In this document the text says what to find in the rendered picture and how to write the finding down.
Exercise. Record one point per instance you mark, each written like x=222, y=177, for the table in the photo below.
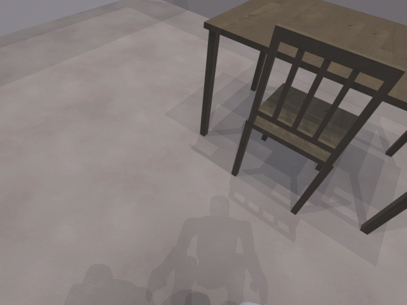
x=252, y=24

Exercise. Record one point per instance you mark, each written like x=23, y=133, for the chair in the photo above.
x=316, y=129

